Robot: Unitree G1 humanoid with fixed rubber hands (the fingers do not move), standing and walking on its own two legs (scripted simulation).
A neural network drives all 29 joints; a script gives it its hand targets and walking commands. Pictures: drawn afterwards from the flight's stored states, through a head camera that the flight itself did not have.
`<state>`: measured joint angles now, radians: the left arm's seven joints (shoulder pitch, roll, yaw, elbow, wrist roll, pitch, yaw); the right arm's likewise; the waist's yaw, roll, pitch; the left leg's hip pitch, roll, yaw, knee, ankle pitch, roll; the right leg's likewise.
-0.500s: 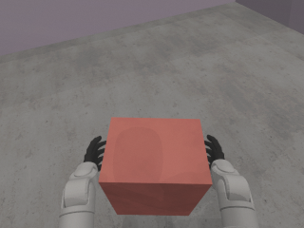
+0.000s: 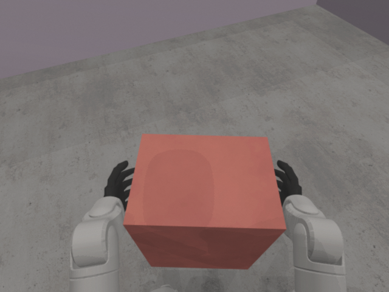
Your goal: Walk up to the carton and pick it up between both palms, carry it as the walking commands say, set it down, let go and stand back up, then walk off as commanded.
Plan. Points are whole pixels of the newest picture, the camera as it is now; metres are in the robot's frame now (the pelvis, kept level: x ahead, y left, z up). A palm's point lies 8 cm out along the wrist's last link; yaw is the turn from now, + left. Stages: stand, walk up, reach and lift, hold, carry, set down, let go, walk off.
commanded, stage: carry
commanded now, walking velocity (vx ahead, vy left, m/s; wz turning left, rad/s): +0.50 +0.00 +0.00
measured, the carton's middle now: (201, 210) +0.29 +0.00 -0.02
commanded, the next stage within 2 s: none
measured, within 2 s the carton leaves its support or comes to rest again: neither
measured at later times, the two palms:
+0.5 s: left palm (160, 93) +0.57 +0.09 +0.09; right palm (288, 85) +0.57 -0.24 +0.08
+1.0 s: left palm (158, 65) +0.64 +0.09 +0.12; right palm (282, 59) +0.65 -0.24 +0.11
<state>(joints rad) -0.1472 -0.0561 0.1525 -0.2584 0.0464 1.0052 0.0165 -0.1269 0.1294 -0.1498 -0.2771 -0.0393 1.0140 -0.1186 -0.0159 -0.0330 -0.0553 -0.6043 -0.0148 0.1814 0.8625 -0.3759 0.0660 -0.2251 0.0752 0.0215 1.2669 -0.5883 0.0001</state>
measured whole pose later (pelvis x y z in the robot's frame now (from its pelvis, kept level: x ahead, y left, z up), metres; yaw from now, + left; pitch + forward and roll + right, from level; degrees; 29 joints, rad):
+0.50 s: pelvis +0.29 -0.09 +0.02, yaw +1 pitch +4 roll +0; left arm -0.15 -0.08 0.17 -0.33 0.06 1.10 0.02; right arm -0.15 0.13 -0.15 -0.33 -0.04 1.10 -0.12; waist 0.00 0.00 0.00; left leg -0.41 0.04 0.04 0.79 -0.44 -0.03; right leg -0.52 -0.01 -0.04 0.81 -0.36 -0.03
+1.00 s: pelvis +0.37 -0.09 +0.03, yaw +1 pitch +8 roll +1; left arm -0.15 -0.08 0.18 -0.33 0.09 1.11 0.02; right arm -0.15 0.13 -0.15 -0.23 -0.04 1.04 -0.08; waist 0.00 -0.02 -0.17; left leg -0.36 0.03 0.04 0.75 -0.43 -0.02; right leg -0.47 -0.01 -0.04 0.78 -0.39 -0.02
